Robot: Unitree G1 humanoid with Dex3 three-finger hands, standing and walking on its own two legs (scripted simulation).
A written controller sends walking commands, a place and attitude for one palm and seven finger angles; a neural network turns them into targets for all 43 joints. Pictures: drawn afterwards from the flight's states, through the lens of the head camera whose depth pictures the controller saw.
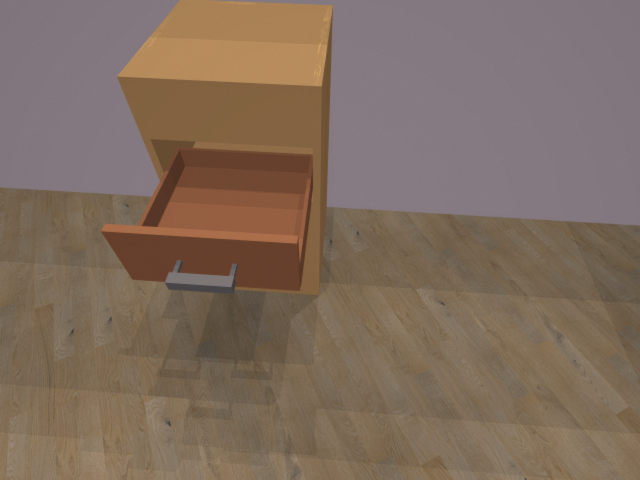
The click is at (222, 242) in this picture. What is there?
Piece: drawer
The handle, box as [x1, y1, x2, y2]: [165, 260, 237, 293]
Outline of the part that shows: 165,281 168,289 233,293 235,285 234,276 237,265 232,264 228,276 179,273 178,272 182,262 181,260 177,260 173,271 168,273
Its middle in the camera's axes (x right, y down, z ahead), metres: -0.25 +0.08 +0.80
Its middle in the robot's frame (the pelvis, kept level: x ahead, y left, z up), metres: +0.51 +0.27 -0.19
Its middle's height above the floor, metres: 0.58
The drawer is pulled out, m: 0.30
